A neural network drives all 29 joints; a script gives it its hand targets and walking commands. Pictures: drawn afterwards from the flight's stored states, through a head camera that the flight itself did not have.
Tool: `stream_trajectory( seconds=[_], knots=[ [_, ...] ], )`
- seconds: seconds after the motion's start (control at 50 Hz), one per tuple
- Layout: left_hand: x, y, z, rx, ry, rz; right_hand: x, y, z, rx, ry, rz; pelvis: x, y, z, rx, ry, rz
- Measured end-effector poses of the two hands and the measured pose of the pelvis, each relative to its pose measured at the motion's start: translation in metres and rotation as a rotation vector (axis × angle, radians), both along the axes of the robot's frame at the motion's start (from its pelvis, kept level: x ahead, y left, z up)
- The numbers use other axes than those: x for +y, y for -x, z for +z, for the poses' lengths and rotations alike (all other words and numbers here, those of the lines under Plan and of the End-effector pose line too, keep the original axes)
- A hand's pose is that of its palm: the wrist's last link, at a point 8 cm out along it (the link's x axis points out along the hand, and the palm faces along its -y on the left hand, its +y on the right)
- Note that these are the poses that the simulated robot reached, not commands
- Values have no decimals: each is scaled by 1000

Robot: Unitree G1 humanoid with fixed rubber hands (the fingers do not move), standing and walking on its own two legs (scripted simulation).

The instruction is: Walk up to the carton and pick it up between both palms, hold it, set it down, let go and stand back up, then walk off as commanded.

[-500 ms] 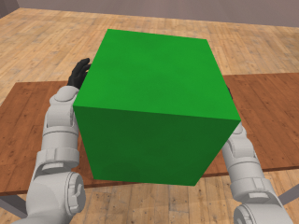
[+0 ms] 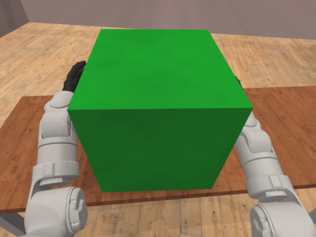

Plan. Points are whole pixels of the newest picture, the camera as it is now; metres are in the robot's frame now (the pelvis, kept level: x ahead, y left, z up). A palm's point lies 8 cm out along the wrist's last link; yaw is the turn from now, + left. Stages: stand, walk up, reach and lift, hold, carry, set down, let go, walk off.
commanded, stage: reach and lift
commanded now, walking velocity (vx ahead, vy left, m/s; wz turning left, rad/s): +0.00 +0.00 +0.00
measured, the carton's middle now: (156, 108) +0.42 -0.01 +0.14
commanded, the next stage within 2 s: hold in 1.60 s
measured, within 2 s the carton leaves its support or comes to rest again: neither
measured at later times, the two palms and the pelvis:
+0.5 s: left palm (71, 83) +0.37 +0.17 +0.26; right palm (256, 87) +0.36 -0.21 +0.24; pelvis -0.02 -0.02 +0.00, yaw +0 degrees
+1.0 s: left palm (65, 70) +0.37 +0.17 +0.29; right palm (262, 59) +0.37 -0.21 +0.30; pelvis -0.01 -0.02 +0.00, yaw +0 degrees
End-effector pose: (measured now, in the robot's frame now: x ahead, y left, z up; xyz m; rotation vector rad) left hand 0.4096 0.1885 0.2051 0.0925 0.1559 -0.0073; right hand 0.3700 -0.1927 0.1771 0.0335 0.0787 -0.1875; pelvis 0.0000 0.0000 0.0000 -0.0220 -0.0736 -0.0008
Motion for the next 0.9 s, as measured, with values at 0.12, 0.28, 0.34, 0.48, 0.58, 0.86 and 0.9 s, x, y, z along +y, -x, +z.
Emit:
stream_trajectory(
  seconds=[0.12, 0.28, 0.34, 0.48, 0.58, 0.86, 0.9],
  knots=[
    [-3, 10, 8, -21, 6, 20, -4, 4, 15, -17, 0, 15, -3, -1, 0, -9, 2, 1],
    [-12, 24, 22, -18, 15, 42, -14, 10, 34, -14, -6, 46, -9, 6, 0, -12, 1, -2],
    [-16, 28, 29, -12, 18, 47, -17, 12, 41, -9, -8, 51, -11, 10, 0, -12, -1, -3],
    [-19, 36, 49, -18, 27, 70, -21, 15, 61, -11, -13, 67, -17, 19, 0, 6, -8, -4],
    [-16, 40, 62, -14, 46, 92, -18, 12, 78, -6, -3, 86, -20, 24, 0, 24, -12, -4],
    [-9, 40, 78, 4, 47, 120, -12, 2, 112, 24, 15, 107, -22, 14, 0, 47, -10, 11],
    [-11, 38, 78, 6, 46, 119, -13, 1, 115, 28, 16, 103, -22, 12, 0, 50, -10, 6]
  ],
)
